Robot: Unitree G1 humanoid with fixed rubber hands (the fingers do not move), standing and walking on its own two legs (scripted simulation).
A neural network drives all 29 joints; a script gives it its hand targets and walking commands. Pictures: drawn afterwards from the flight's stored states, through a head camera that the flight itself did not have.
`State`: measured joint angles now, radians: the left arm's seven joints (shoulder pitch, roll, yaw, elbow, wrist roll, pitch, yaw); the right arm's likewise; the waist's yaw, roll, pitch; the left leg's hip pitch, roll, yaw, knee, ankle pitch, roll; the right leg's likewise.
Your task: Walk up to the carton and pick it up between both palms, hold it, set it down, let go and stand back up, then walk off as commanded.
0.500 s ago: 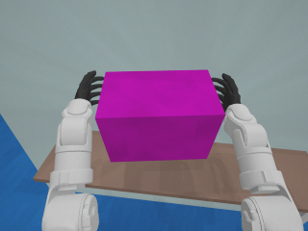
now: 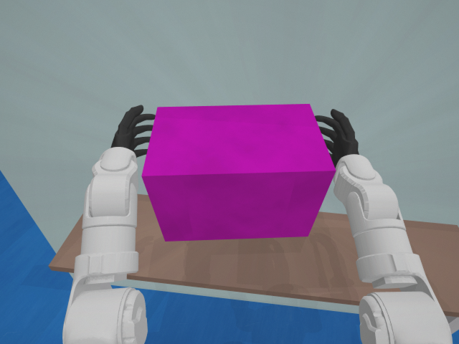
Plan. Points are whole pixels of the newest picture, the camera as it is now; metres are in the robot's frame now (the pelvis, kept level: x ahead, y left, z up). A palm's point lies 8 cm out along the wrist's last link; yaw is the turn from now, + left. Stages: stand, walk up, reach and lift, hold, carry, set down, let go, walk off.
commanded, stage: set down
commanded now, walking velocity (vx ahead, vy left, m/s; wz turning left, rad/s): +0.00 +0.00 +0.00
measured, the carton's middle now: (235, 174) +0.38 +0.01 +0.14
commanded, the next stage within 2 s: none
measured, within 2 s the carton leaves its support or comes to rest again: neither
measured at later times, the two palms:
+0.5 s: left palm (131, 150) +0.38 +0.19 +0.19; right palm (338, 153) +0.39 -0.17 +0.19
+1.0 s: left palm (142, 171) +0.37 +0.18 +0.15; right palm (339, 173) +0.39 -0.19 +0.14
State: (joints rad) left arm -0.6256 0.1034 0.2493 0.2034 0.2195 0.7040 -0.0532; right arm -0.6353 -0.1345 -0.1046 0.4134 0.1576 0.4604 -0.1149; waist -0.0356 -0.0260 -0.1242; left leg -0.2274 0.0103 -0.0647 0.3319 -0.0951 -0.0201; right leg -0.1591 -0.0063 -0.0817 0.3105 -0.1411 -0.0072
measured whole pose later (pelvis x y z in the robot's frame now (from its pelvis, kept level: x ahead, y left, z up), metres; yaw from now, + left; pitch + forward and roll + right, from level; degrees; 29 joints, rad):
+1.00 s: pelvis +0.01 -0.01 +0.00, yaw +0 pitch +0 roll +0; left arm -0.50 -0.02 0.31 0.19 0.28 0.45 -0.03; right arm -0.58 -0.12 -0.12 0.63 0.08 0.05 -0.02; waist -0.02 -0.03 -0.07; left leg -0.21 0.02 -0.06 0.30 -0.10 -0.03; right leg -0.15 0.01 -0.08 0.31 -0.16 -0.01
